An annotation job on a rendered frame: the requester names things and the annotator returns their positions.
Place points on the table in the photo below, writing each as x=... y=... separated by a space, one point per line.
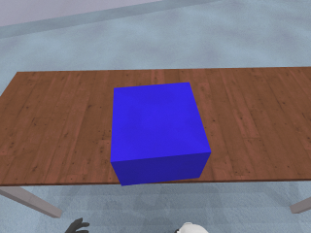
x=56 y=127

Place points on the carton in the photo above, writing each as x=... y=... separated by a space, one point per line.
x=157 y=134

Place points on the robot left hand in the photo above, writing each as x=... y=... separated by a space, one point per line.
x=77 y=224

